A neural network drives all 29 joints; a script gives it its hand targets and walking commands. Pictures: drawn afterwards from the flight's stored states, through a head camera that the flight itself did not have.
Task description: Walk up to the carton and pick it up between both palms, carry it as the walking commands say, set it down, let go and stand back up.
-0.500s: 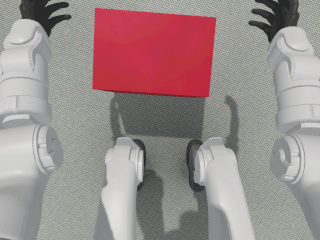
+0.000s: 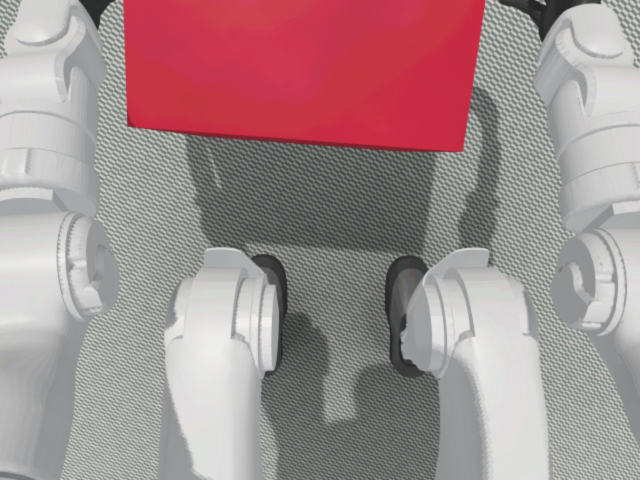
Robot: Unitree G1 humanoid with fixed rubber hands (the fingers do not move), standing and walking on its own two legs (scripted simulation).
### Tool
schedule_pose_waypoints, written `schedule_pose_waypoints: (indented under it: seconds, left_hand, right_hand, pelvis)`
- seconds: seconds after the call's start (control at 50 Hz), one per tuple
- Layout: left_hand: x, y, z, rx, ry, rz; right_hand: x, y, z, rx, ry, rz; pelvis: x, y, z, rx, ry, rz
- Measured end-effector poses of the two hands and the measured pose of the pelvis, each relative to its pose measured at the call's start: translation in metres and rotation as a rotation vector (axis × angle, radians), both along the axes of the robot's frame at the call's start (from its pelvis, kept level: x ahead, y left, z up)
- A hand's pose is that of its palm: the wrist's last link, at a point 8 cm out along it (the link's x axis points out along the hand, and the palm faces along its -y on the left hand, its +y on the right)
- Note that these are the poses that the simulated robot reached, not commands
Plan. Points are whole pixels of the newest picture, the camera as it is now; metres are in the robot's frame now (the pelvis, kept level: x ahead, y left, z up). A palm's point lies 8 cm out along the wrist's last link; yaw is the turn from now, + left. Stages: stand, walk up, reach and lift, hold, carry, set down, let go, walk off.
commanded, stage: reach and lift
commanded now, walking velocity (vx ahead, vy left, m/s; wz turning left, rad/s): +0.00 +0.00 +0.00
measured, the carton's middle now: (306, 55) +0.52 +0.05 -0.26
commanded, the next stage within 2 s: none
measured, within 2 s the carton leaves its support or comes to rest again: leaves its support in 1.82 s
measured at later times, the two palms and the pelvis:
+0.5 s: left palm (91, 11) +0.54 +0.26 -0.19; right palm (547, 22) +0.54 -0.18 -0.19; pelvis +0.00 +0.00 -0.02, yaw +0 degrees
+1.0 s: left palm (110, 8) +0.54 +0.24 -0.18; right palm (522, 19) +0.54 -0.16 -0.19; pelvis -0.01 +0.00 -0.02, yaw +1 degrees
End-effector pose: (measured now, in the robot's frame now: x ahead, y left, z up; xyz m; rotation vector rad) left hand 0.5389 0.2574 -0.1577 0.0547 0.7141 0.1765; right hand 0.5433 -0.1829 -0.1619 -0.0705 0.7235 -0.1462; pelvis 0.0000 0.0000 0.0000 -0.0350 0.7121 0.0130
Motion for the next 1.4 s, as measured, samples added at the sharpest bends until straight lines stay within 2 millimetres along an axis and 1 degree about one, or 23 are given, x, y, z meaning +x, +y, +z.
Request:
schedule_pose_waypoints:
  seconds: [0.1, 0.14, 0.2, 0.32, 0.52, 0.66, 0.84, 1.12, 1.24, 1.4]
  left_hand:
    - [-0.003, -0.001, -0.028, 0.001, 0.01, 0.008]
    - [-0.001, 0.003, -0.031, 0.009, -0.006, 0.018]
    - [-0.001, 0.004, -0.034, 0.018, -0.009, 0.019]
    - [0.0, 0.002, -0.033, 0.014, -0.012, 0.02]
    - [-0.003, -0.001, -0.029, 0.004, 0.002, 0.018]
    - [-0.004, -0.004, -0.028, 0.002, 0.006, 0.013]
    - [-0.001, -0.012, -0.026, -0.003, 0.004, -0.006]
    - [-0.001, -0.026, -0.026, -0.028, 0.009, -0.054]
    - [0.001, -0.027, -0.025, -0.031, 0.019, -0.054]
    - [0.003, -0.027, -0.024, -0.031, 0.033, -0.052]
  right_hand:
    - [-0.002, 0.002, -0.028, 0.002, 0.012, 0.002]
    - [-0.002, 0.002, -0.035, 0.005, 0.006, 0.001]
    - [-0.002, 0.003, -0.039, 0.007, -0.005, 0.002]
    - [-0.001, 0.001, -0.037, -0.002, -0.007, 0.001]
    - [-0.002, 0.002, -0.027, -0.001, 0.007, 0.0]
    - [-0.001, 0.012, -0.028, 0.011, 0.008, 0.007]
    - [0.0, 0.031, -0.029, 0.025, 0.003, 0.023]
    - [-0.001, 0.024, -0.024, 0.011, 0.01, 0.009]
    - [0.0, 0.024, -0.024, 0.026, 0.019, -0.003]
    - [0.002, 0.023, -0.024, 0.045, 0.031, -0.016]
  pelvis:
    - [-0.001, -0.001, -0.016, 0.002, -0.038, -0.001]
    - [-0.002, -0.001, -0.021, 0.003, -0.058, -0.004]
    - [-0.002, 0.0, -0.025, 0.004, -0.079, -0.002]
    - [-0.001, 0.0, -0.029, 0.004, -0.091, 0.002]
    - [-0.004, 0.0, -0.024, 0.001, -0.083, 0.006]
    - [-0.007, 0.0, -0.022, 0.001, -0.081, 0.01]
    - [-0.01, 0.0, -0.02, 0.0, -0.085, 0.018]
    - [-0.013, 0.0, -0.015, -0.003, -0.082, 0.016]
    - [-0.014, 0.0, -0.015, -0.001, -0.084, 0.012]
    - [-0.012, 0.0, -0.022, 0.006, -0.078, 0.001]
